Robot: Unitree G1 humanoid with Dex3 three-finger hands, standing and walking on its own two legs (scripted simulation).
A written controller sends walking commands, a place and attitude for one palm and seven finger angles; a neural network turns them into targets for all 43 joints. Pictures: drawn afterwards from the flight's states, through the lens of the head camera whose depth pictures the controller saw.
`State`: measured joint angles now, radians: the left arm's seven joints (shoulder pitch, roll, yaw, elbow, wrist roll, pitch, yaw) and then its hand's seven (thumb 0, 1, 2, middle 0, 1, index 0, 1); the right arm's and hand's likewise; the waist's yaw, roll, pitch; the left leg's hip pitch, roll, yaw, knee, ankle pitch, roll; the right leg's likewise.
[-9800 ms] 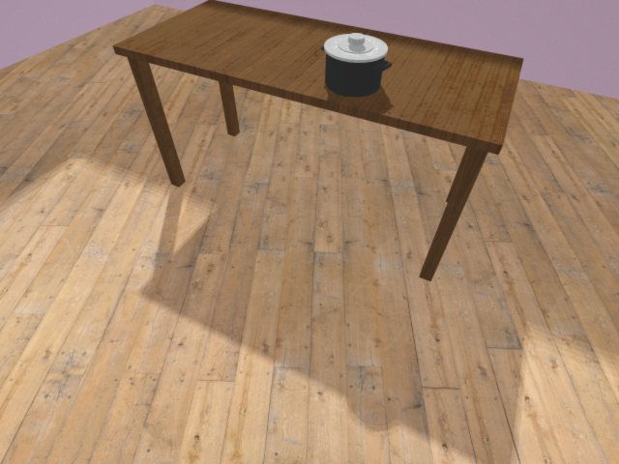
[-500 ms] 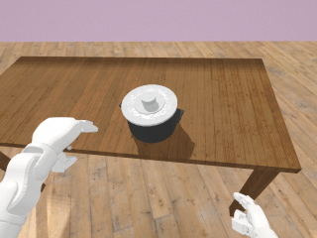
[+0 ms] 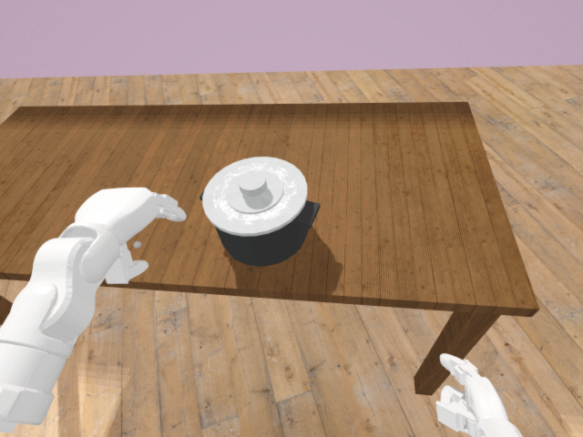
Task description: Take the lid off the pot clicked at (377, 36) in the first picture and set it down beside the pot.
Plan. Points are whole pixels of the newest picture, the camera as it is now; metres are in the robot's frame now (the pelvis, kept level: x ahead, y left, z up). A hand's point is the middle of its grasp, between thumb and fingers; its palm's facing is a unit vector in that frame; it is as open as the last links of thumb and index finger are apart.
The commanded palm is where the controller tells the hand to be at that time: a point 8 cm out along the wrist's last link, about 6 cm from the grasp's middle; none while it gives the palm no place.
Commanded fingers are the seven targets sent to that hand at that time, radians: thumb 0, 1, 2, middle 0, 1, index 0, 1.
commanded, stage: move the open hand above the knob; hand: left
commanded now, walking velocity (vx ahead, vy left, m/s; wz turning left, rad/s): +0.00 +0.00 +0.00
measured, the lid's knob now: (252, 183) +0.51 +0.11 +0.04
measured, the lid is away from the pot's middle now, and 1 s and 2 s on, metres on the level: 0.00 0.00 0.00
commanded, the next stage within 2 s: lower the open fingers around the knob in 1.94 s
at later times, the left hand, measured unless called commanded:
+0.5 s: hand (181, 212) +0.39 +0.19 +0.10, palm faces -0.27 -0.04 -0.96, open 10.1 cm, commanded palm +0.38 +0.18 +0.18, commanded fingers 0.00 -0.28 1.38 -0.83 -0.08 -0.83 -0.08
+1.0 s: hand (222, 182) +0.45 +0.14 +0.10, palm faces -0.28 -0.03 -0.96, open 10.1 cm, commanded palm +0.45 +0.14 +0.18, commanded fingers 0.00 -0.28 1.38 -0.83 -0.08 -0.83 -0.08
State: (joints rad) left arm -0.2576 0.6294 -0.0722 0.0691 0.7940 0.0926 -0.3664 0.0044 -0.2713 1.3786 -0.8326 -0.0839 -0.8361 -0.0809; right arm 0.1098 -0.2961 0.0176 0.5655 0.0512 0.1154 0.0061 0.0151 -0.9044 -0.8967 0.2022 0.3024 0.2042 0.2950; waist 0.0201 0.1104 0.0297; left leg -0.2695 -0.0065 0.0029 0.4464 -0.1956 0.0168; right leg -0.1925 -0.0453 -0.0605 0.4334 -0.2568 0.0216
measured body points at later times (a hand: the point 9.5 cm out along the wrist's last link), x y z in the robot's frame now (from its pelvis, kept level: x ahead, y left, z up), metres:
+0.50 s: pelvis +0.01 +0.00 +0.00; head +0.05 -0.05 +0.44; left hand +0.40 +0.19 +0.16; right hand +0.19 -0.24 -0.12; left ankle +0.02 +0.11 -0.74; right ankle -0.02 -0.13 -0.74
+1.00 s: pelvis +0.02 +0.00 +0.00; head +0.05 -0.04 +0.44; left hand +0.46 +0.14 +0.16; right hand +0.16 -0.25 -0.13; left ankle +0.02 +0.11 -0.74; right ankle -0.02 -0.13 -0.74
